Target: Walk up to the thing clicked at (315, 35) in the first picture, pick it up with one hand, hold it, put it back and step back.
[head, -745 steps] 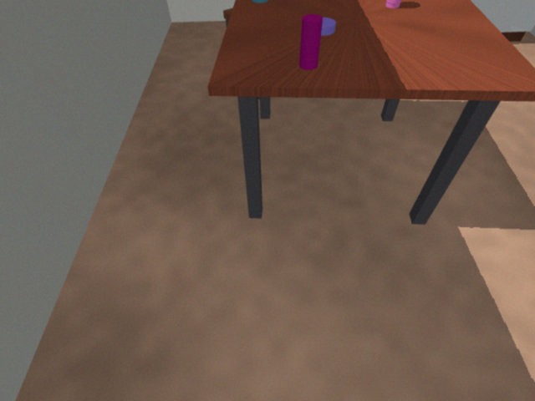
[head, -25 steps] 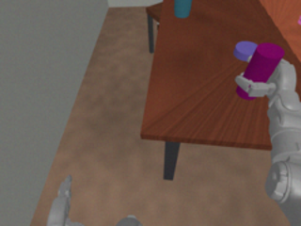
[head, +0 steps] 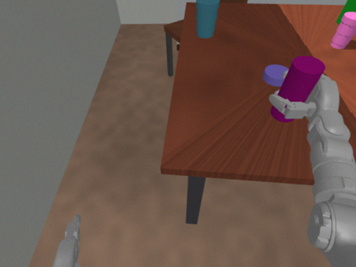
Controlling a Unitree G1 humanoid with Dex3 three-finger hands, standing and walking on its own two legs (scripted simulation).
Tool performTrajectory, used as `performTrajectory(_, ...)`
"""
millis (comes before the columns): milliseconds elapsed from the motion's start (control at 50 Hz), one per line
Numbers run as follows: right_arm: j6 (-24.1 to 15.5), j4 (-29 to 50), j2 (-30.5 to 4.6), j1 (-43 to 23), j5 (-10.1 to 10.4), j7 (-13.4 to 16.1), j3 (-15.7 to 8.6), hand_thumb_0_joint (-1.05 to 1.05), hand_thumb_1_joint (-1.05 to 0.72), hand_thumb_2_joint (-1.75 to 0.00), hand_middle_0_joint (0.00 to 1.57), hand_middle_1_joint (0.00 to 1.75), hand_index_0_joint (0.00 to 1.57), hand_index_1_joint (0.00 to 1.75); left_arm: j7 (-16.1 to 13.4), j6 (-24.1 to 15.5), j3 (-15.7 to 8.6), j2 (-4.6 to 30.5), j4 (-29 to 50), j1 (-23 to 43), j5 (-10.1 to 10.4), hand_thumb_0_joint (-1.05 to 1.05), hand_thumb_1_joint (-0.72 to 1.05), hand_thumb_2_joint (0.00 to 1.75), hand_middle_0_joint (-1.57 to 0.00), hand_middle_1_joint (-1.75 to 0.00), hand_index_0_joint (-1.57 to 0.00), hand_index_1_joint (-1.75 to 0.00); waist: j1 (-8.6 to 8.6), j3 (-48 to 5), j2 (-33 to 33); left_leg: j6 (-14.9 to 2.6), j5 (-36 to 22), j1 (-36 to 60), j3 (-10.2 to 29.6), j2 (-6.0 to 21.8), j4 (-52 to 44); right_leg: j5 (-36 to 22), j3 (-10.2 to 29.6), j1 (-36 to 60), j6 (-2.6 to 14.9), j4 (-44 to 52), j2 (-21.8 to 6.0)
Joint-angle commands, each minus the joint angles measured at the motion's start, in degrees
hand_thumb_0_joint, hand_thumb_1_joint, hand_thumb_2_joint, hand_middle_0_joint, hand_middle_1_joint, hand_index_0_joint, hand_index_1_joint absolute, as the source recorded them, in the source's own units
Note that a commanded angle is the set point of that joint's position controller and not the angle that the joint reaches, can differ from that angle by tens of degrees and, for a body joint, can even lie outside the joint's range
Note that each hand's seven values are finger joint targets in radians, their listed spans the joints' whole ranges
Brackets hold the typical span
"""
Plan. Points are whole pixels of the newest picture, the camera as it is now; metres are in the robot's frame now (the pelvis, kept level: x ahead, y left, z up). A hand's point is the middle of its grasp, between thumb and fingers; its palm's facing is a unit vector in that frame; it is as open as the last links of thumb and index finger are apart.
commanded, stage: lift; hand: right
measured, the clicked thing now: (294, 91) +0.45 -0.21 +0.16
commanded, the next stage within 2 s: hold in 1.08 s
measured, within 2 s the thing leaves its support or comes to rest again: neither
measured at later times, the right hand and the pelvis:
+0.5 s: hand (311, 91) +0.37 -0.20 +0.23, palm faces +0.17 +0.98 -0.01, open 8.4 cm; pelvis -0.01 +0.01 +0.01, yaw -1 degrees
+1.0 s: hand (323, 87) +0.33 -0.18 +0.27, palm faces +0.18 +0.98 -0.01, open 8.4 cm; pelvis -0.02 +0.02 +0.01, yaw -2 degrees
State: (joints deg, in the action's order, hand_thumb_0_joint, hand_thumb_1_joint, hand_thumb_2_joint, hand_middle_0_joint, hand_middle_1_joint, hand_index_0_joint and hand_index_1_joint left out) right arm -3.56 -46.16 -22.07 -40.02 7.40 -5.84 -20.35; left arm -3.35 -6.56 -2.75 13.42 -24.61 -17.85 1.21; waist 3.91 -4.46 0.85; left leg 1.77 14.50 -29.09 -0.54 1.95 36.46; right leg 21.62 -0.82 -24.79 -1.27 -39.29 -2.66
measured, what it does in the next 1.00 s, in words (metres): stands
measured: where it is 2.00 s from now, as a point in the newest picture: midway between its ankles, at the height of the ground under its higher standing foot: outside the picture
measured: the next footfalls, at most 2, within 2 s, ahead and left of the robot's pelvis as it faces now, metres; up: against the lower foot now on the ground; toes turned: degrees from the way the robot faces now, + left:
none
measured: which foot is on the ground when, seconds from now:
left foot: down 0.00-1.00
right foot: down 0.00-1.00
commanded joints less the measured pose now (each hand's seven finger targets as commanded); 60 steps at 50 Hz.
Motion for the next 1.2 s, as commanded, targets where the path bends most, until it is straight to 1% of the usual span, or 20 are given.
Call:
performTrajectory(0, -2.7, 20.2, -12.4, -27.2, 2.2, 0.5, -0.6, 0.00, -0.40, -1.31, 1.34, 1.43, 1.36, 1.43, -0.8, -2.7, -3.1, 6.1, 8.8, 1.9, 0.2, 0.00, -0.54, 0.04, -0.05, -0.05, -0.05, -0.05, -1.46, -22.2, 3.7, -2.18, -18.5, 15.2, -2.3, -2.0, -2.9, -25.2, -0.4, 9.4, 0.46, 5.6, 2.0)
performTrajectory(60, -1.0, 27.4, -14.2, -28.1, 2.5, 1.4, -1.3, 0.00, -0.43, -1.31, 1.34, 1.43, 1.37, 1.43, -1.6, -3.0, -5.1, 8.4, 10.4, 3.3, 0.1, 0.00, -0.54, 0.05, -0.05, -0.05, -0.05, -0.05, -1.53, -22.7, 3.7, -1.84, -17.9, 16.4, -2.3, -1.8, -3.7, -22.7, -0.8, 10.7, 0.78, 6.7, 2.1)
performTrajectory(100, 1.2, 28.9, -11.7, -25.0, 2.9, 1.4, -0.1, 0.00, -0.43, -1.32, 1.36, 1.45, 1.38, 1.45, -1.3, -2.8, -2.9, 5.5, 8.7, 0.8, 0.3, 0.00, -0.54, 0.05, -0.04, -0.05, -0.05, -0.05, -2.10, -19.7, 2.9, -1.75, -17.5, 16.5, -2.6, -1.8, -4.3, -21.9, -0.8, 10.0, 0.97, 7.3, 2.2)
performTrajectory(200, 6.6, 34.2, -10.9, -21.6, 3.5, 1.7, 0.0, 0.00, -0.42, -1.31, 1.36, 1.45, 1.38, 1.45, -1.4, -2.7, -5.2, 7.4, 7.0, 1.7, 0.2, 0.00, -0.54, 0.04, -0.04, -0.05, -0.05, -0.05, -2.10, -16.6, 2.7, -1.58, -15.4, 15.6, -2.8, -1.7, -5.8, -19.6, -0.8, 11.6, 1.13, 9.0, 2.1)
performTrajectory(280, 10.6, 38.9, -10.0, -20.5, 3.9, 1.4, 0.2, 0.00, -0.41, -1.30, 1.35, 1.43, 1.37, 1.43, -0.5, -3.1, -2.8, 5.0, 5.9, 5.1, 0.4, 0.00, -0.54, 0.04, -0.04, -0.05, -0.04, -0.05, -3.49, -15.6, 2.0, -1.30, -14.2, 17.1, -2.6, -1.2, -6.7, -17.7, -1.1, 11.3, 1.49, 9.7, 2.6)
performTrajectory(320, 12.3, 42.0, -10.6, -20.4, 4.5, 1.6, -0.7, 0.00, -0.40, -1.31, 1.35, 1.44, 1.37, 1.44, -0.8, -3.3, -5.8, 8.1, 5.1, 6.4, 0.4, 0.00, -0.54, 0.05, -0.04, -0.05, -0.04, -0.05, -3.35, -14.7, 0.8, -1.22, -11.4, 16.8, -3.0, -1.3, -7.4, -15.0, -0.8, 11.3, 1.62, 10.8, 2.6)
performTrajectory(420, 16.1, 47.8, -9.4, -20.3, 4.7, 2.3, 0.1, 0.00, -0.40, -1.31, 1.35, 1.45, 1.38, 1.45, -0.7, -3.9, -4.2, 6.6, 4.7, 6.4, 0.5, 0.00, -0.54, 0.04, -0.04, -0.05, -0.04, -0.05, -3.12, -15.1, 0.4, -1.13, -10.4, 17.4, -3.2, -1.2, -8.3, -14.0, -0.7, 13.3, 1.75, 11.3, 2.8)
performTrajectory(460, 18.1, 48.4, -9.8, -18.3, 4.7, 2.8, -0.7, 0.00, -0.40, -1.32, 1.36, 1.46, 1.39, 1.46, -0.7, -4.0, -5.8, 8.1, 3.2, 7.0, 0.6, 0.00, -0.54, 0.05, -0.04, -0.05, -0.04, -0.05, -3.77, -14.0, 0.9, -1.29, -10.4, 17.2, -3.3, -1.3, -8.4, -14.5, -0.6, 13.7, 1.58, 11.7, 2.8)
performTrajectory(500, 19.8, 49.8, -8.5, -18.8, 4.6, 2.9, 0.1, 0.00, -0.39, -1.31, 1.35, 1.45, 1.38, 1.45, -0.1, -4.2, -3.7, 6.0, 2.6, 7.5, 0.6, 0.00, -0.54, 0.05, -0.04, -0.05, -0.04, -0.05, -3.87, -13.3, 1.8, -1.41, -9.8, 17.0, -3.5, -1.4, -8.7, -14.0, -0.4, 13.6, 1.53, 12.1, 2.7)
performTrajectory(540, 21.1, 52.0, -9.4, -19.4, 4.9, 3.1, -0.4, 0.00, -0.38, -1.33, 1.36, 1.46, 1.39, 1.46, -0.3, -4.4, -6.1, 8.6, 3.2, 9.0, 0.7, 0.00, -0.54, 0.04, -0.04, -0.05, -0.04, -0.05, -3.39, -12.8, 1.0, -1.26, -8.3, 16.9, -3.5, -1.3, -9.4, -12.3, -0.5, 13.6, 1.74, 12.6, 2.8)
performTrajectory(580, 22.9, 51.4, -8.5, -17.3, 4.9, 3.1, -0.2, 0.00, -0.38, -1.32, 1.36, 1.46, 1.38, 1.46, 0.3, -4.3, -3.7, 6.0, 1.1, 8.0, 0.8, 0.00, -0.54, 0.05, -0.04, -0.05, -0.04, -0.05, -3.98, -11.2, 1.1, -1.26, -6.7, 17.0, -3.5, -1.2, -10.1, -10.8, -0.6, 12.7, 1.88, 13.0, 3.1)
performTrajectory(620, 24.2, 52.6, -9.2, -17.3, 5.2, 3.2, -1.1, 0.00, -0.38, -1.32, 1.36, 1.46, 1.39, 1.46, 0.0, -5.1, -6.2, 8.4, 1.9, 9.1, 0.9, 0.00, -0.54, 0.05, -0.04, -0.05, -0.04, -0.04, -3.36, -11.3, 0.5, -1.23, -5.4, 16.7, -3.7, -1.4, -10.5, -9.3, -0.3, 13.5, 2.03, 13.5, 2.9)
performTrajectory(680, 26.0, 53.3, -8.0, -15.6, 5.3, 3.1, -0.6, 0.00, -0.37, -1.32, 1.35, 1.46, 1.38, 1.46, 0.6, -4.9, -3.4, 5.5, 0.4, 9.3, 0.9, 0.00, -0.55, 0.05, -0.04, -0.04, -0.04, -0.05, -4.50, -11.1, -0.8, -0.89, -6.7, 18.2, -3.3, -0.8, -10.8, -10.9, -0.7, 12.5, 2.22, 12.9, 3.4)
performTrajectory(720, 27.0, 55.3, -10.7, -17.1, 5.6, 3.5, -2.5, 0.00, -0.35, -1.33, 1.36, 1.47, 1.39, 1.47, 0.2, -5.5, -6.6, 9.1, 2.4, 11.4, 1.0, 0.00, -0.56, 0.05, -0.04, -0.04, -0.03, -0.05, -4.11, -11.5, -0.7, -0.83, -5.4, 18.2, -3.4, -0.9, -11.1, -9.7, -0.6, 12.9, 2.30, 13.4, 3.4)
performTrajectory(780, 28.2, 57.3, -8.4, -17.4, 5.7, 3.7, -0.9, 0.00, -0.39, -1.30, 1.34, 1.43, 1.37, 1.43, 0.6, -6.0, -4.1, 6.5, 2.3, 11.9, 1.0, 0.00, -0.56, 0.05, -0.04, -0.04, -0.04, -0.05, -4.61, -9.4, -0.6, -0.81, -0.9, 17.9, -3.3, -0.7, -12.2, -5.9, -0.6, 11.6, 2.37, 14.2, 3.6)
performTrajectory(820, 29.3, 56.0, -8.7, -15.4, 6.0, 3.9, -1.9, 0.00, -0.36, -1.30, 1.34, 1.43, 1.36, 1.43, 0.2, -6.1, -6.0, 7.7, 0.3, 10.4, 1.0, 0.00, -0.55, 0.05, -0.04, -0.04, -0.03, -0.04, -4.03, -10.1, -2.0, -0.49, -1.6, 18.4, -2.6, -0.3, -12.4, -6.9, -0.7, 12.1, 2.53, 13.8, 3.6)
performTrajectory(920, 31.2, 59.1, -8.4, -15.5, 6.0, 4.1, -1.8, 0.00, -0.37, -1.29, 1.33, 1.42, 1.35, 1.42, 0.3, -6.6, -4.2, 6.5, 1.8, 10.7, 1.1, 0.00, -0.55, 0.05, -0.04, -0.04, -0.03, -0.04, -4.38, -10.0, -0.9, -0.65, -3.3, 18.3, -3.4, -0.6, -12.1, -8.2, -0.5, 12.8, 2.45, 13.8, 3.8)
performTrajectory(1040, 33.2, 61.8, -9.1, -17.0, 5.9, 4.1, -1.7, 0.00, -0.38, -1.31, 1.34, 1.44, 1.37, 1.44, 0.2, -7.4, -6.1, 8.8, 2.6, 11.8, 1.0, 0.00, -0.55, 0.05, -0.04, -0.04, -0.04, -0.05, -3.78, -11.7, -0.1, -1.03, -5.7, 18.3, -4.1, -1.0, -11.5, -10.3, 0.1, 14.6, 2.05, 13.9, 3.5)
performTrajectory(1140, 34.9, 60.7, -7.8, -15.3, 6.2, 4.0, -1.2, 0.00, -0.41, -1.32, 1.35, 1.44, 1.38, 1.44, 0.6, -7.3, -4.0, 5.6, -2.0, 10.5, 1.2, 0.00, -0.56, 0.05, -0.04, -0.05, -0.04, -0.05, -4.52, -9.9, 1.5, -1.05, -5.8, 18.3, -3.9, -0.9, -11.5, -10.6, 0.0, 13.4, 2.01, 13.9, 3.8)
performTrajectory(1180, 35.3, 61.6, -7.9, -15.9, 6.1, 4.0, -1.1, 0.00, -0.37, -1.32, 1.34, 1.45, 1.37, 1.45, 0.4, -7.4, -5.7, 7.6, -0.7, 10.8, 1.1, 0.00, -0.55, 0.05, -0.04, -0.05, -0.04, -0.05, -4.11, -12.0, 1.0, -1.29, -7.4, 18.8, -4.1, -1.0, -11.1, -12.5, 0.2, 14.8, 1.79, 13.8, 3.5)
